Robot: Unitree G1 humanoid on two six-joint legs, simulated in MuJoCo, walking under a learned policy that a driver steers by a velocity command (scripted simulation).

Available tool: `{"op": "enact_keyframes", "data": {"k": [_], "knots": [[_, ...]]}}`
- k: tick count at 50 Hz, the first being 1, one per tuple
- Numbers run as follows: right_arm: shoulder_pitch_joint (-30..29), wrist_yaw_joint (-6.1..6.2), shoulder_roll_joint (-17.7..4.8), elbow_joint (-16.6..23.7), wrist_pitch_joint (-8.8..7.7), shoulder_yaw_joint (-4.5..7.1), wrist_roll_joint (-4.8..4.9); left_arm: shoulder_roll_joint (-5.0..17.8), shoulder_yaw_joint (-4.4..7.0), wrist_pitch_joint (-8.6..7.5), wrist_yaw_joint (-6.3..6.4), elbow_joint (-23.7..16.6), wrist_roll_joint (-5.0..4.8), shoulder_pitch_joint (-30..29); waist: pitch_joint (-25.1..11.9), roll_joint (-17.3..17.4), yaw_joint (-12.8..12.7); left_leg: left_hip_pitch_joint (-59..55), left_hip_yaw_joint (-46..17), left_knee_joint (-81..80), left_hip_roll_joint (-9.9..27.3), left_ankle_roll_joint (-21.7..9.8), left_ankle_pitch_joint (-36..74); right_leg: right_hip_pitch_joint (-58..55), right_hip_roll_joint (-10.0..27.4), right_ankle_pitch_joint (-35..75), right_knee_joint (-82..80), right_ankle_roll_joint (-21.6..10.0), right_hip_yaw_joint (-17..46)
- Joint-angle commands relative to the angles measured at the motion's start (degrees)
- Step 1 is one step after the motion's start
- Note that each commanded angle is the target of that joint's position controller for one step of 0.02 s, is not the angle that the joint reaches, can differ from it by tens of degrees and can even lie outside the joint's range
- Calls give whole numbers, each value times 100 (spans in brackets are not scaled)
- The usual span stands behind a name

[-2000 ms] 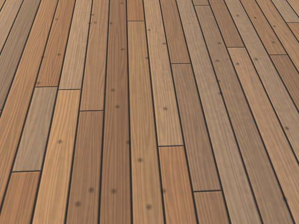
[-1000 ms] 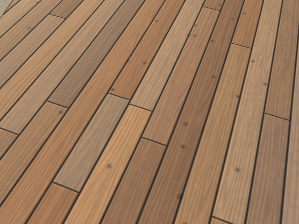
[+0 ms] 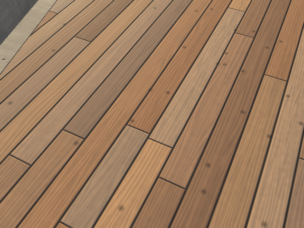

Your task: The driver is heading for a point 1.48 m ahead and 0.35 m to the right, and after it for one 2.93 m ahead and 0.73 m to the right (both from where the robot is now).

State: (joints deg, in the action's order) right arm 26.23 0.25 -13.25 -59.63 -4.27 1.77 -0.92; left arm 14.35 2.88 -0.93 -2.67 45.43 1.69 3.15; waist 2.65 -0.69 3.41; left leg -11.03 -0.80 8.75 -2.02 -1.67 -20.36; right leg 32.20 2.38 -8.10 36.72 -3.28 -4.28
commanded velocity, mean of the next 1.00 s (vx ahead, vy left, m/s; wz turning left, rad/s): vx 0.47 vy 0.00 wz -0.10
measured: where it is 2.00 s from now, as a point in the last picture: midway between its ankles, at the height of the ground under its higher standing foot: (148, 182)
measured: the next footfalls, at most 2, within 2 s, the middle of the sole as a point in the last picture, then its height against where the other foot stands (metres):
right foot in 0.04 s outside the picture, level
left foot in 0.62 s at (135, 218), level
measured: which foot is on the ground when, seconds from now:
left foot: down 0.00-0.06, up 0.08-0.60, down 0.62-1.00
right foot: up 0.00-0.02, down 0.04-0.64, up 0.66-1.00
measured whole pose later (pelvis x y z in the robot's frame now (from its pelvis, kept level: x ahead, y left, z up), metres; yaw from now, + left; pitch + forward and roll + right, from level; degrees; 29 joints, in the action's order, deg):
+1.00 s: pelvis +0.55 +0.00 +0.01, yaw -8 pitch +0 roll +1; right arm 21.5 1.1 -10.7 -58.9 -5.9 1.9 -0.7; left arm 12.5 2.6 -1.3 -2.2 51.8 1.6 7.2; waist 3.9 -2.2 1.1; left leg -1.8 13.0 13.9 -2.8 -3.6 -16.0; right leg 36.0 4.4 -0.2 42.4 -3.0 -3.1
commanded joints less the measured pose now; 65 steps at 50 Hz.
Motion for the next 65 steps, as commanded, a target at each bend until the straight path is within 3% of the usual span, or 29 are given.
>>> {"op": "enact_keyframes", "data": {"k": [1, 2, 3, 4, 5, 6, 7, 9, 16, 26, 28, 30, 31, 32, 33, 34, 35, 37, 42, 49, 53, 55, 56, 57, 58, 60, 61, 63, 65], "knots": [[-247, 50, -1057, 191, -59, 186, -16, 564, 178, -97, 127, -146, -9, 556, 2, 606, -670, 965, -212, 1232, 1379, -632, 5480, -1578, -459, -190, -343, -295, -237], [-265, 51, -1041, 180, -29, 178, -18, 689, 255, -146, 191, 185, 21, 1500, -503, 409, -1065, 1288, -4, 2439, 1143, -521, 5492, -2727, -575, -167, -675, -411, -267], [-166, 34, -812, 281, -22, 102, -12, 1100, 369, -203, 272, 387, 144, 2435, -1122, -97, -1353, 2377, 174, 4161, 833, -432, 3783, -4095, 466, -1176, -937, -636, 901], [448, -21, -89, 410, -21, -28, 132, 1675, 462, -223, 255, 448, 188, 2681, -1829, -1572, -971, 4020, 246, 6194, -263, -231, -641, -5056, 2123, -2350, -1904, -1272, 3988], [23, -18, -710, 386, -20, 131, 9, 1384, 401, -188, 208, 415, -36, 2199, -1424, -764, -903, 4399, -547, 6708, -102, -385, -662, -4380, 1973, -2579, -2444, -1239, 4574], [-362, -51, -788, 521, -32, 177, 18, 1053, 309, -198, 201, 313, -79, 1518, -622, -450, -616, 4557, -440, 6675, 247, -452, -104, -3592, 1839, -2442, -2413, -1131, 3575], [-585, -82, -670, 554, -63, 140, 9, 715, 214, -249, 176, 294, -66, 1214, -275, -121, -522, 4416, -357, 6351, 467, -463, 284, -2955, 1570, -1685, -2565, -1036, 2901], [-450, -132, -451, 476, 48, 105, -100, 452, 117, -332, 200, 415, -77, 1081, -110, -264, -214, 3911, -266, 5847, 714, -383, 494, -2264, 1119, -766, -2761, -800, 1964], [-1646, -243, -348, 830, 233, 91, -125, 461, 85, -482, 210, 855, -115, 1877, 295, -146, -311, 4877, 106, 4576, 930, -1, 1427, -2452, 902, 71, -3276, -934, 1140], [-3085, -229, -288, 1387, 134, 21, -65, 497, 41, -444, 325, 1285, -41, 2601, 397, -248, -641, 4689, 501, 2463, 518, -184, 1796, -3764, 1018, 2307, -2712, -788, 637], [-2789, -192, -366, 1343, 87, 66, -61, 579, 56, -423, 358, 1304, -16, 2446, 232, -329, -440, 4102, 603, 2228, 289, -379, 1313, -3942, 1053, 3581, -2178, -679, 528], [-1359, -96, -567, 889, 5, 193, -98, 643, 66, -383, 349, 1313, -23, 2285, -525, -266, 171, 2348, 750, 1753, -59, -649, 1260, -3712, 831, 4534, -521, -495, 283], [-301, -24, -912, 625, -46, 313, -227, 532, 16, -392, 333, 1188, -76, 2226, -1173, -9, 553, 781, -63, 1712, 706, -929, 1004, -2634, 618, 3184, 946, -392, 140], [269, 15, -1540, 566, -29, 482, -332, -84, -110, -402, 254, 1014, -306, 2799, -1997, 1287, 348, -979, -2916, 1343, 2515, -1685, 373, -467, -379, -471, 3248, -80, -172], [-73, -37, -1346, 593, 43, 454, -113, 420, 39, -383, 294, 1115, -189, 2641, -1972, 746, 299, -709, -3837, 738, 2635, -1744, 349, 161, -569, -2084, 3932, -186, 675], [-757, -44, -1049, 683, 48, 376, -21, 496, 90, -378, 298, 980, -164, 2137, -984, 464, 23, 169, -2689, 663, 2390, -1490, 270, 434, -180, -1552, 3906, -242, 817], [-1139, -69, -649, 744, -2, 275, -26, 379, 61, -402, 274, 945, -160, 1909, -487, 251, -107, 981, -1973, 399, 2144, -1272, 677, 270, 49, -1115, 3565, -245, 794], [-1305, -30, -306, 649, -91, 171, -15, 205, 65, -261, 221, 1019, -19, 1951, -81, 400, -406, 1876, -947, 93, 1661, -812, 1251, -229, 273, -788, 3030, -165, 774], [-798, -6, -455, 427, -281, 192, -3, 49, 71, -21, 77, 809, -6, 1409, 110, 417, -497, 1945, 87, -201, 1488, -696, 2148, 256, 366, -52, 2662, -2, 616], [-442, 134, -487, 321, -228, 133, 36, -176, -86, -95, 37, 299, -9, 145, 250, 459, -256, 1574, 1248, 402, 1279, -509, 4816, -139, -12, 1045, 252, 25, -276], [-512, 271, -697, 338, -86, 219, 27, 113, 2, -123, 67, 375, 83, 795, -185, 745, -528, 961, 1365, 1770, 1480, -419, 6232, -842, -440, 281, -124, -333, -432], [-682, 273, -788, 447, 22, 273, 55, 376, 140, -233, 118, 630, 138, 1773, -729, 493, -970, 1142, 1385, 3662, 1393, -273, 5398, -1919, -637, 709, -963, -622, -266], [-565, 234, -744, 594, 33, 279, 79, 862, 280, -298, 189, 642, 147, 2104, -1158, -168, -1085, 2084, 1450, 5327, 1034, -36, 3136, -2975, 203, 2978, -992, -908, 673], [90, 204, -227, 795, 77, 217, 145, 1397, 433, -202, 236, 477, 39, 1789, -1822, -1287, -486, 3911, 1074, 7459, -55, 256, -1793, -4517, 1876, 6888, -399, -1978, 2840], [-96, 169, -460, 867, 127, 207, 55, 1427, 457, -92, 241, 342, -209, 1942, -2500, -591, -774, 4332, 25, 7733, 25, 284, -1495, -4544, 2034, 5967, -969, -2420, 3277], [-856, 152, -474, 1004, 166, 216, 7, 735, 295, 52, 342, 165, -206, 1048, -933, 116, -543, 4595, -79, 7077, 486, 299, -707, -2889, 1489, 3391, -1647, -1952, 2544], [-1057, 160, -519, 1104, 229, 239, -66, 541, 238, 76, 364, 192, -204, 940, -567, 151, -403, 4476, -132, 6568, 600, 323, -548, -2376, 1162, 3006, -1797, -1662, 2270], [-864, 172, -436, 1087, 450, 235, -155, 508, 225, 62, 359, 181, -143, 943, -586, 54, -265, 3979, -86, 6102, 545, 369, -301, -1856, 817, 2723, -1914, -1387, 1977], [-804, 170, -337, 1124, 546, 212, -110, 721, 285, 15, 316, 132, -89, 936, -768, -9, -207, 3879, -72, 5803, 477, 407, -150, -1774, 650, 2622, -1907, -1270, 1904]]}}
Velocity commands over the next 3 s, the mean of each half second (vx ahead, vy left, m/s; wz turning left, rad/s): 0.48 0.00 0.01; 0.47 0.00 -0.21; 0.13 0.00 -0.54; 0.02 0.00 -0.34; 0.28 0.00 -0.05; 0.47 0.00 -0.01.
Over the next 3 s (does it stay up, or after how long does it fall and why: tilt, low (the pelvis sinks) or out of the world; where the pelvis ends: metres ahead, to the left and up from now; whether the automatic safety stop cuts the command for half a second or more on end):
stays up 1.00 -0.20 0.01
